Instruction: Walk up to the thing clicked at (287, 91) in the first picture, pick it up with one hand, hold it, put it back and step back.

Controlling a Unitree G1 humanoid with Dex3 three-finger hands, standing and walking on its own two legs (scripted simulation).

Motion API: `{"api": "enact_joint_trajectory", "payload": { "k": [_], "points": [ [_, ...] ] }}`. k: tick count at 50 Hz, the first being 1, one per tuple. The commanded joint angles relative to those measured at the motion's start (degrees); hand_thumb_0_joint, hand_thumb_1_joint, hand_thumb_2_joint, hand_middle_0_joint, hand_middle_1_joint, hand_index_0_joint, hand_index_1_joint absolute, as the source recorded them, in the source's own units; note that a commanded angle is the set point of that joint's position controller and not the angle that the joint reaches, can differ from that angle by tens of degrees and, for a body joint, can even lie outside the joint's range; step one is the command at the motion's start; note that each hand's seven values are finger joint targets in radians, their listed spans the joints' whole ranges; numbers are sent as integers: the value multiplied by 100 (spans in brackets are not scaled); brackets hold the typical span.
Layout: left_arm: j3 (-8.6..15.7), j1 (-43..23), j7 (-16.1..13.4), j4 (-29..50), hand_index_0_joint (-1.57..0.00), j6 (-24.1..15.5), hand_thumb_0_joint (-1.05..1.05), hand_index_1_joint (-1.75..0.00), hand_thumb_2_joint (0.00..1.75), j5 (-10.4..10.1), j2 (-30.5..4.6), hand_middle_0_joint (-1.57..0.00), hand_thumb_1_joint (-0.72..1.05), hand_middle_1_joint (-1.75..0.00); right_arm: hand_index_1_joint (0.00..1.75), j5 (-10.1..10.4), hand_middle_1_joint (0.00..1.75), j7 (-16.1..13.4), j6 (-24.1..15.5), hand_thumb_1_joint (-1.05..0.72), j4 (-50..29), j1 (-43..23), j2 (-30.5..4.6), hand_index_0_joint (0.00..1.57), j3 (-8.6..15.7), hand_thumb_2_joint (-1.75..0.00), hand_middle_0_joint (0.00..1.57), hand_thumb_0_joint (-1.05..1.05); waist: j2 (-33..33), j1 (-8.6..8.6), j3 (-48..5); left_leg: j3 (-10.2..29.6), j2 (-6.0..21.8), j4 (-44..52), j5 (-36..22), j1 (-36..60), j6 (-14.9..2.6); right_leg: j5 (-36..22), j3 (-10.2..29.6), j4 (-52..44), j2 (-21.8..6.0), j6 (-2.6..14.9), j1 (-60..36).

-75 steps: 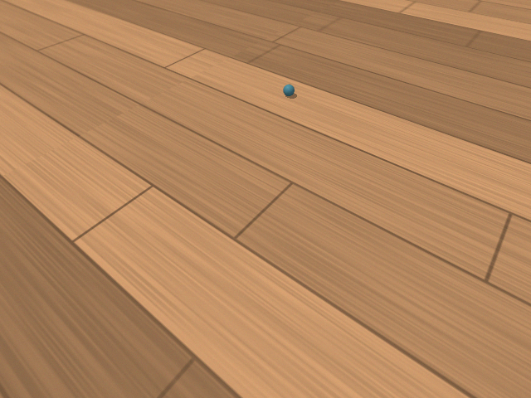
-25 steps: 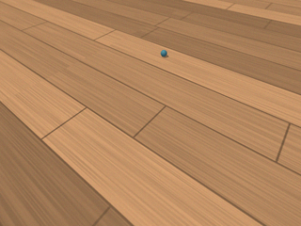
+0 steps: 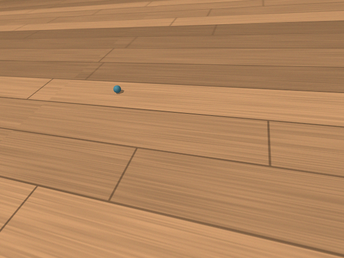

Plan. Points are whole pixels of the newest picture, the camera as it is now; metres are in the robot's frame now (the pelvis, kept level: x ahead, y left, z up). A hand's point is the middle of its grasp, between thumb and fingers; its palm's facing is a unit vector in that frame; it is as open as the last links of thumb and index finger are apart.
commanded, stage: walk up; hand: left
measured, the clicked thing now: (117, 89) +2.06 +0.67 -0.71
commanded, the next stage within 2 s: none
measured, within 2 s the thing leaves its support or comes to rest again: neither
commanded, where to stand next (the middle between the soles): +1.78 +0.92 m, yaw -72 degrees
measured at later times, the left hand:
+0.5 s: hand (68, 193) +0.43 +0.40 -0.15, palm faces -0.35 -0.77 -0.53, open 7.4 cm
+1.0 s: hand (118, 101) +0.88 +0.28 -0.09, palm faces -0.43 -0.71 -0.56, open 7.4 cm
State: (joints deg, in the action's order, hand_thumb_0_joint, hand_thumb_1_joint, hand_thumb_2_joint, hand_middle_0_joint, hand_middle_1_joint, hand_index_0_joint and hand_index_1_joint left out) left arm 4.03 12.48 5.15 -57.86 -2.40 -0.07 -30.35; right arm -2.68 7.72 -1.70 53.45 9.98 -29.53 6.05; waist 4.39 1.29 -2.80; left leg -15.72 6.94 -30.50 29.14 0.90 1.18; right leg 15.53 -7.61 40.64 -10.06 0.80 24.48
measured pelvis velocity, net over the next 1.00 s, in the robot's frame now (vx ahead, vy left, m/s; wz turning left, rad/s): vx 0.61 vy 0.10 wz -0.56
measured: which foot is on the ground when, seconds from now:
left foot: down 0.00-0.02, up 0.04-0.42, down 0.44-0.86, up 0.88-1.00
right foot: down 0.00-0.44, up 0.46-0.86, down 0.88-1.00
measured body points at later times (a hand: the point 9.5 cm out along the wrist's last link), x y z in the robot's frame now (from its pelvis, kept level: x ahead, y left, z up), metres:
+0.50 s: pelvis +0.31 +0.09 -0.02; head +0.35 +0.08 +0.43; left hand +0.45 +0.43 -0.11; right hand +0.36 -0.28 -0.09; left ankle +0.46 +0.17 -0.72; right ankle +0.10 -0.10 -0.66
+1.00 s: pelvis +0.61 +0.10 +0.00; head +0.60 +0.06 +0.45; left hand +0.90 +0.32 -0.06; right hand +0.50 -0.20 -0.13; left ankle +0.63 +0.23 -0.62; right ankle +0.60 -0.03 -0.71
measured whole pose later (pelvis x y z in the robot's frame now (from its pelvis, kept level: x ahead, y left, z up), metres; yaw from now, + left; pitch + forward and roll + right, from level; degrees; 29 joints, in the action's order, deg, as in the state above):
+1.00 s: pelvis +0.61 +0.10 +0.00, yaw -32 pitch -1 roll -2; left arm 2.1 11.3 -5.0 -48.0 -3.4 -1.1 -24.5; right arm -2.8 5.6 3.3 43.5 16.1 -24.1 5.1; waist 7.6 3.3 3.4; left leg 2.4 2.1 -76.0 24.1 -29.0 4.8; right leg 14.4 -8.8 36.6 -1.4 3.7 21.3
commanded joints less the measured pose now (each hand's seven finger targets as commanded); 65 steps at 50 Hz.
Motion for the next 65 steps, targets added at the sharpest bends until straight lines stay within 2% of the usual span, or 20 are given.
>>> {"api": "enact_joint_trajectory", "payload": {
  "k": [1, 2, 7, 17, 21, 22, 24, 28, 35, 39, 42, 43, 44, 45, 46, 52, 58, 61, 63, 65],
  "points": [
    [581, 2449, -458, -166, -20, -257, 0, -30, 90, 36, -1967, -20, 90, -30, 30, 109, 30, 40, -212, -90, -1432, -1664, -590, 20, -13, -90, 20, 0, -2880, -1509, 9, 886, -939, -4079, 755, -5281, -120, 2413, 3879, -2518, -857, 1125, -4073],
    [511, 1994, -536, 84, -20, -261, 0, -30, 90, -32, -2054, -20, 90, -30, 30, 75, 30, 58, -271, -90, -1621, -2132, -791, 20, -26, -90, 20, 0, -2181, -1319, 45, 2087, -512, -4320, 587, -5796, -8, 3314, 5745, -3471, -1668, 1603, -3750],
    [275, 313, -708, 791, -20, -499, 0, -30, 90, -106, -1416, -20, 90, -30, 30, 56, 30, 120, -78, -90, -1216, -1267, -954, 20, 24, -90, 20, 0, -909, -113, 726, 2189, 218, -3154, -1389, -4308, -12, 1788, 2726, -3220, -719, 871, -1396],
    [395, 618, -767, 992, -20, -620, 0, -30, 90, -1, -1571, -20, 90, -30, 30, -6, 30, 341, 144, -90, -1790, -1534, -757, 20, 161, -90, 20, 0, -946, -64, 602, 1798, -35, -1120, -2695, -2770, 184, 39, 1219, -2843, -226, 740, -669],
    [291, 76, -856, 1278, -20, -490, 0, -30, 90, 92, -1322, -20, 90, -30, 30, -41, 30, 159, 151, -90, -1140, 1073, -1229, 20, 579, -90, 20, 0, -11, 1302, -567, 1689, -443, -593, -1609, 592, -210, -1537, 885, 695, -74, 379, 326],
    [59, 414, -849, 1297, -20, -464, 0, -30, 90, 104, -638, -20, 90, -30, 30, -78, 30, -28, 83, -90, -995, 1933, -1637, 20, 736, -90, 20, 0, 1642, 1612, -926, 2973, 327, 259, 169, 1524, -233, 940, 749, 2857, 665, 211, 1500],
    [-98, 1041, -969, 1221, -20, -444, 0, -30, 90, -67, -556, -20, 90, -30, 30, 219, 30, -233, 19, -90, -1325, 411, -2133, 20, 787, -90, 20, 0, 2066, 535, -714, 5927, 1487, 2419, 1544, 227, -518, 1304, 1580, 4353, 961, 587, 2202],
    [222, 1225, -793, 549, -20, -260, 0, -30, 90, -190, -1325, -20, 90, -30, 30, 58, 30, -263, -39, -90, -1621, -301, -961, 20, 475, -90, 20, 0, 832, 55, -250, 2988, 679, 1397, -48, -1004, -575, -17, 1053, 2592, 116, 211, 1274],
    [243, 29, -641, 1038, -20, -84, 0, -30, 90, -81, -1049, -20, 90, -30, 30, -22, 30, -201, -15, -90, -1688, 67, -850, 20, 436, -90, 20, 0, 281, 367, 551, 2260, 832, 2016, -547, -1030, -776, -178, 447, 899, 145, 21, 1391],
    [171, -434, -635, 1097, -20, -120, 0, -30, 90, -58, -627, -20, 90, -30, 30, -92, 30, -135, 44, -90, -1742, 214, -732, 20, 467, -90, 20, 0, -30, 386, 411, 1173, 421, 1735, -2301, -1578, -232, -975, -161, 121, 577, 161, -102],
    [389, 1496, -808, 594, -20, -50, 0, -30, 90, -87, -895, -20, 90, -30, 30, -28, 30, -227, 30, -90, -2027, -312, -783, 20, 485, -90, 20, 0, -275, -787, -312, 299, -223, -860, -5748, -2679, 519, -1103, -539, -1101, 1008, 446, -3267],
    [569, 2335, -940, 389, -20, -11, 0, -30, 90, -74, -1273, -20, 90, -30, 30, -54, 30, -271, 52, -90, -2095, -241, -614, 20, 350, -90, 20, 0, -1303, -1275, -638, 385, -627, -3086, -3366, -3805, 750, -1178, 340, -1559, 390, 853, -4439],
    [636, 2117, -1081, 619, -20, -5, 0, -30, 90, -60, -1514, -20, 90, -30, 30, -72, 30, -322, 95, -90, -2068, 365, -345, 20, 206, -90, 20, 0, -1811, -873, -879, 1271, -639, -4495, 680, -5061, 687, -672, 2997, -1369, -1481, 1560, -4856],
    [585, 1312, -1173, 980, -20, -26, 0, -30, 90, -159, -1701, -20, 90, -30, 30, -42, 30, -390, 159, -90, -1976, 787, -828, 20, 338, -90, 20, 0, -782, -449, -1039, 2564, -344, -5371, 536, -5179, 797, 134, 4645, -1831, -2352, 2211, -4107],
    [550, 1032, -1257, 1084, -20, -47, 0, -30, 90, -239, -1667, -20, 90, -30, 30, -35, 30, -424, 201, -90, -1950, 314, -1066, 20, 404, -90, 20, 0, -103, -504, -499, 2770, -106, -5735, 128, -5140, 672, 713, 4486, -2250, -2228, 2337, -3106],
    [438, 137, -1095, 1136, -20, -408, 0, -30, 90, 91, -1343, -20, 90, -30, 30, -24, 30, -40, 472, -90, -1606, 507, -693, 20, 263, -90, 20, 0, -805, 260, 454, 2063, 160, -3395, -1461, -3369, 208, -7, 1171, -2229, -384, 1006, -146],
    [556, 264, -1073, 1017, -20, -418, 0, -30, 90, 194, -1704, -20, 90, -30, 30, -16, 30, 87, 424, -90, -1661, -100, -605, 20, 295, -90, 20, 0, -1223, 187, 323, 1526, 97, -1557, -1883, -2118, -4, 384, 1034, -1802, -240, 888, 434],
    [413, 79, -1081, 1013, -20, -284, 0, -30, 90, 188, -1276, -20, 90, -30, 30, -115, 30, -54, 382, -90, -1259, 980, -812, 20, 506, -90, 20, 0, -307, 957, -140, 1306, -410, -533, -1214, -371, -195, -143, 591, 240, 130, 531, 1129],
    [161, 518, -1155, 1030, -20, -213, 0, -30, 90, 64, -436, -20, 90, -30, 30, -173, 30, -210, 231, -90, -1358, 931, -1625, 20, 611, -90, 20, 0, 1789, 782, 100, 4089, 1308, 1355, -1077, -84, -621, 1848, 520, 2675, 1308, 255, 2692],
    [119, 446, -1232, 770, -20, -288, 0, -30, 90, -42, -738, -20, 90, -30, 30, -42, 30, -348, 209, -90, -1426, 511, -1397, 20, 610, -90, 20, 0, 1269, 571, -38, 3870, 1301, 1057, -1862, -446, -956, 1299, 931, 3041, 729, 384, 2397]
  ]
}}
